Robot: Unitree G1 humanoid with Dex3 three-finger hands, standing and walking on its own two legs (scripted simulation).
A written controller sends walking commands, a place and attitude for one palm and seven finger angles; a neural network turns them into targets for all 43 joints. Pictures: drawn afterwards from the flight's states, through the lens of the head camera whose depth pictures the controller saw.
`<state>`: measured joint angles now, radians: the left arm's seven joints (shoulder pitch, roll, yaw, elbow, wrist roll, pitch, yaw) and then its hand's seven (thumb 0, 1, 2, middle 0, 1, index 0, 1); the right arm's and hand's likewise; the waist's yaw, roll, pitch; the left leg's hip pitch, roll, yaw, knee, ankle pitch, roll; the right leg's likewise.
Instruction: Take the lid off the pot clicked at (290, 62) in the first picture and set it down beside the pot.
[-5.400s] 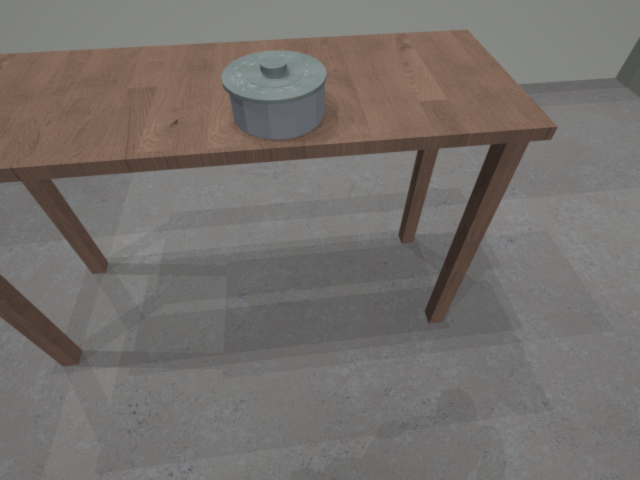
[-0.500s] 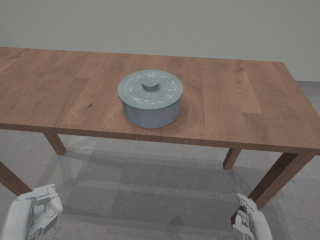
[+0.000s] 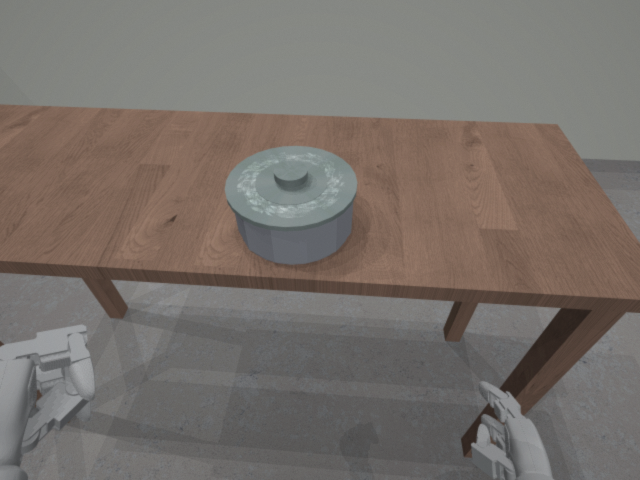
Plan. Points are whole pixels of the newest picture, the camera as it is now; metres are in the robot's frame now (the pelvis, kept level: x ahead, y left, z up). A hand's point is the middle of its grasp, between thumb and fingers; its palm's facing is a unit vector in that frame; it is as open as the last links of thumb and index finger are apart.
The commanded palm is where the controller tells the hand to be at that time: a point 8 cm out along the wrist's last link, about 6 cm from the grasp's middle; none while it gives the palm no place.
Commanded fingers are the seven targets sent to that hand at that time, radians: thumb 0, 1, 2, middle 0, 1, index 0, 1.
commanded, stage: raise the hand higher, near the body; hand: left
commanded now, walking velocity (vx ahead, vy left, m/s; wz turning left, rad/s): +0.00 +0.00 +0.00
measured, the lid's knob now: (290, 173) +0.49 +0.11 +0.14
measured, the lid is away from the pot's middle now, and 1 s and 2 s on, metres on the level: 0.00 0.00 0.00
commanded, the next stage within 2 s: reach forward and open the fingers in 0.30 s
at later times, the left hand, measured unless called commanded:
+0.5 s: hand (67, 339) +0.17 +0.25 +0.18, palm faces +0.40 -0.60 -0.69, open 3.0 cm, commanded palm +0.13 +0.27 +0.22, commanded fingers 0.00 0.73 1.03 -1.26 -1.29 -1.26 -1.29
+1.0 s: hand (53, 330) +0.19 +0.28 +0.17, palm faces -0.04 -0.07 -1.00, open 4.9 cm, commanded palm +0.16 +0.27 +0.24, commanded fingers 0.00 -0.12 1.55 -1.01 -0.40 -1.01 -0.40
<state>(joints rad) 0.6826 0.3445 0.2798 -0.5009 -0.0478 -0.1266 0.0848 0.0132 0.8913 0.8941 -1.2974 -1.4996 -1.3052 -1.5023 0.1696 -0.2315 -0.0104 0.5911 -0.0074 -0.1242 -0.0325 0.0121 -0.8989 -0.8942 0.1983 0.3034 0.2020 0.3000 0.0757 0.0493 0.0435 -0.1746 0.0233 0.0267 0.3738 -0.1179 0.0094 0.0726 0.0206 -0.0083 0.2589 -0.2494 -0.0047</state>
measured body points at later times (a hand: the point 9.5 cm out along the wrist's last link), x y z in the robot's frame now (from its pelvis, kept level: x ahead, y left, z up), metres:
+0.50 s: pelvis -0.02 +0.01 +0.00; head -0.03 +0.00 +0.44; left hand +0.14 +0.28 +0.22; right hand +0.18 -0.20 -0.08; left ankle +0.06 +0.11 -0.75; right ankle -0.06 -0.12 -0.75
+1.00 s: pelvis -0.06 +0.01 -0.01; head -0.08 -0.03 +0.44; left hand +0.18 +0.28 +0.22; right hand +0.20 -0.17 -0.08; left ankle +0.06 +0.11 -0.75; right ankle -0.06 -0.12 -0.75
